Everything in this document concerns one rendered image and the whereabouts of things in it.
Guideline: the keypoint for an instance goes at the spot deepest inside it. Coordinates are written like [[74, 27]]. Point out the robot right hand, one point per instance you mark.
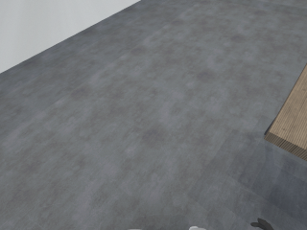
[[262, 224]]

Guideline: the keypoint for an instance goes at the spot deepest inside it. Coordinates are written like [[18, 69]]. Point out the table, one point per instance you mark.
[[288, 130]]

